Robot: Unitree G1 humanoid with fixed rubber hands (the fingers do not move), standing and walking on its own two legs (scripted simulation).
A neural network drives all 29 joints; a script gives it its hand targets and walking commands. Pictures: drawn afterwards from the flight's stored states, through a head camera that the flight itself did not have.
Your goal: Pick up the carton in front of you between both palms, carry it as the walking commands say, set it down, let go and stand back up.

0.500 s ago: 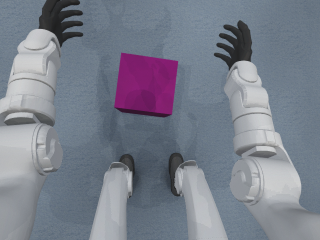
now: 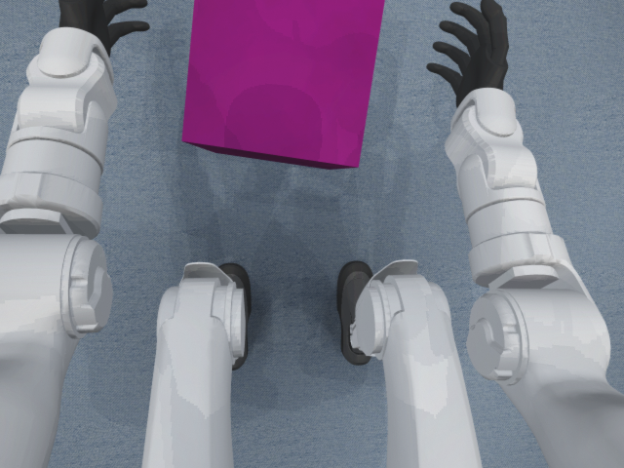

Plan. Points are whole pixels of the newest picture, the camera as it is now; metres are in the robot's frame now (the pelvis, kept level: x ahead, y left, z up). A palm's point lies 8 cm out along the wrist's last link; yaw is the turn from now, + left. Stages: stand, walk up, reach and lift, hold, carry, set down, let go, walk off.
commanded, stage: reach and lift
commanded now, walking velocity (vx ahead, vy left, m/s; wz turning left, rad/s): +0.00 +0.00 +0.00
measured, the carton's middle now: (281, 90) +0.53 +0.04 -0.35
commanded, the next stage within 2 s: none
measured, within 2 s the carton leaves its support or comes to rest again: leaves its support in 1.18 s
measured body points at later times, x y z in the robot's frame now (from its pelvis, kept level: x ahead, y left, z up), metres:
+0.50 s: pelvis -0.02 +0.01 -0.10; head +0.36 +0.04 +0.13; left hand +0.55 +0.22 -0.30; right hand +0.54 -0.16 -0.28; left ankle +0.09 +0.12 -0.44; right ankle +0.10 -0.12 -0.44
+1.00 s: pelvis -0.02 +0.01 -0.09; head +0.35 +0.05 +0.14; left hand +0.56 +0.19 -0.28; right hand +0.53 -0.12 -0.27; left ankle +0.09 +0.12 -0.44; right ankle +0.10 -0.12 -0.44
